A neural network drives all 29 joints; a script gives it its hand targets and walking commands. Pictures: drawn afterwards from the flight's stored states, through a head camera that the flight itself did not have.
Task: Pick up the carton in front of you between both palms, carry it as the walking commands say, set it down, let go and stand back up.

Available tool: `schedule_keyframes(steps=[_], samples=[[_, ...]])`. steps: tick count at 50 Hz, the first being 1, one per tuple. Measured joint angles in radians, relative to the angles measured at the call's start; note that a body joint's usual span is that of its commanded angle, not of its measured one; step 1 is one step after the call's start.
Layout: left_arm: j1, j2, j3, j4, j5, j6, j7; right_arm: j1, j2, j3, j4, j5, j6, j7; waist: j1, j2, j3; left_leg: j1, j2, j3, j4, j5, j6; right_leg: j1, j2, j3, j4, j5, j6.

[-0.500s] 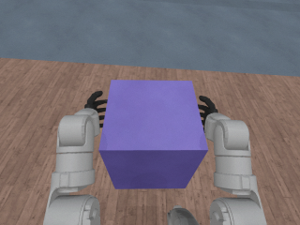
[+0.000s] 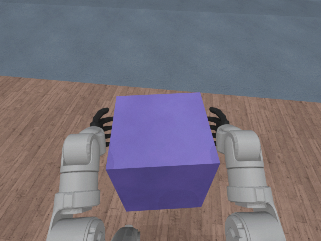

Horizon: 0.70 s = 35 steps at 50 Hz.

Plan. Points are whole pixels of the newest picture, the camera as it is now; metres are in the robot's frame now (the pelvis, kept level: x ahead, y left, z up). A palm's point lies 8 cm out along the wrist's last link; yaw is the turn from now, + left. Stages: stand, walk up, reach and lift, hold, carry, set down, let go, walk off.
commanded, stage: carry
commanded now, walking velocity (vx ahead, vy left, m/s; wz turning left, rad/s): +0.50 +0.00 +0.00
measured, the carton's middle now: (161, 155) +0.34 +0.01 +0.01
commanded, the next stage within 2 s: none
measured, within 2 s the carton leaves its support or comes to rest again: neither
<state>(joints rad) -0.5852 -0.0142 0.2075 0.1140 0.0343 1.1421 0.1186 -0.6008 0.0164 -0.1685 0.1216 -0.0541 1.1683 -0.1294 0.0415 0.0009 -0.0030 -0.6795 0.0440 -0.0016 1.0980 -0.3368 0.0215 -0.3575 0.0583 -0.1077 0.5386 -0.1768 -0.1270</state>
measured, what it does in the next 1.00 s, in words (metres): goes down: left foot, then right foot 0.03 m lower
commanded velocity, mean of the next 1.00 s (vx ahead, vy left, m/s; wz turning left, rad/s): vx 0.50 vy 0.00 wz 0.00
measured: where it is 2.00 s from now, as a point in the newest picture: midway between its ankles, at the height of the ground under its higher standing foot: (163, 122)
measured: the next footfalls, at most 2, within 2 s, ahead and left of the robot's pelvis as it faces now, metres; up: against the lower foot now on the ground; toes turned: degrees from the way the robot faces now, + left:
left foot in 0.30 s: +0.37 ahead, +0.08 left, -0.03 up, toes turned +2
right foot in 0.84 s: +0.69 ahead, -0.05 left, -0.06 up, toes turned -3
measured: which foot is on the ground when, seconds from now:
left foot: up 0.00-0.28, down 0.30-0.84, up 0.86-1.00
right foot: down 0.00-0.32, up 0.34-0.82, down 0.84-1.00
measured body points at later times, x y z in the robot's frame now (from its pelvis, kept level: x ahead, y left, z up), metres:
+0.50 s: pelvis +0.31 +0.05 -0.03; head +0.34 +0.06 +0.42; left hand +0.69 +0.17 +0.05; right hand +0.66 -0.13 +0.05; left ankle +0.34 +0.08 -0.76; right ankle +0.27 -0.09 -0.68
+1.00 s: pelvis +0.61 +0.00 -0.07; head +0.63 -0.01 +0.38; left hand +0.96 +0.16 +0.02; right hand +0.97 -0.15 +0.01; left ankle +0.53 +0.12 -0.70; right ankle +0.65 -0.05 -0.79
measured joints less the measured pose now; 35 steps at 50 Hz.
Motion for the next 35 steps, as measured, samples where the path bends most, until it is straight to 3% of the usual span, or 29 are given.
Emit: schedule_keyframes(steps=[5, 11, 13, 15, 17, 19, 21, 29, 35], samples=[[-0.007, -0.006, 0.002, -0.050, -0.010, -0.013, 0.003, 0.015, 0.012, -0.013, -0.083, -0.005, -0.004, -0.004, 0.011, 0.001, -0.002, -0.072, 0.020, 0.010, -0.151, 0.159, 0.002, 0.099, 0.000, 0.021, -0.043, -0.063, 0.014], [-0.048, -0.006, -0.005, -0.044, -0.008, -0.001, 0.003, -0.001, 0.003, -0.032, -0.116, -0.003, 0.022, -0.005, 0.025, 0.015, -0.049, 0.014, -0.023, 0.065, -0.475, 0.385, 0.034, 0.234, 0.011, 0.043, -0.056, -0.186, 0.037], [-0.061, 0.002, -0.008, -0.017, -0.008, 0.008, 0.002, -0.015, 0.003, -0.038, -0.090, -0.006, 0.031, -0.005, 0.030, 0.015, -0.070, 0.087, -0.050, 0.096, -0.591, 0.439, 0.056, 0.277, 0.014, 0.048, -0.017, -0.251, 0.046], [-0.070, 0.020, -0.007, 0.015, -0.012, 0.019, 0.000, -0.038, 0.006, -0.036, -0.042, -0.015, 0.035, -0.004, 0.026, 0.024, -0.087, 0.189, -0.061, 0.124, -0.671, 0.481, 0.069, 0.280, 0.019, 0.034, 0.131, -0.316, 0.058], [-0.095, 0.045, -0.008, 0.065, -0.019, 0.016, -0.007, -0.058, 0.015, -0.037, 0.007, -0.030, 0.023, -0.003, -0.005, -0.017, -0.085, 0.177, -0.089, 0.134, -0.556, 0.326, 0.097, 0.189, -0.004, 0.054, 0.407, -0.349, 0.078], [-0.093, 0.050, -0.008, 0.100, -0.020, 0.018, -0.008, -0.061, 0.015, -0.033, 0.050, -0.033, 0.022, -0.002, -0.033, -0.014, -0.070, 0.179, -0.093, 0.130, -0.487, 0.243, 0.116, 0.063, 0.006, 0.089, 0.651, -0.357, 0.077], [-0.083, 0.039, -0.015, 0.107, -0.008, 0.030, -0.007, -0.038, 0.007, -0.029, 0.053, -0.020, 0.030, -0.002, -0.053, -0.004, -0.053, 0.208, -0.096, 0.123, -0.488, 0.219, 0.117, -0.049, -0.010, 0.095, 0.728, -0.306, 0.076], [-0.064, 0.002, 0.000, -0.006, 0.023, 0.039, 0.008, -0.015, 0.001, -0.031, -0.023, 0.019, 0.008, -0.009, -0.087, -0.001, 0.001, 0.342, -0.104, 0.110, -0.563, 0.135, 0.122, -0.347, -0.111, 0.109, 0.514, -0.127, 0.110], [-0.055, -0.007, 0.016, -0.078, 0.027, 0.041, 0.010, -0.033, 0.007, -0.033, -0.057, 0.023, -0.001, -0.011, -0.099, -0.008, -0.019, 0.464, -0.113, 0.084, -0.599, 0.043, 0.103, -0.369, -0.105, 0.086, 0.272, 0.091, 0.099]])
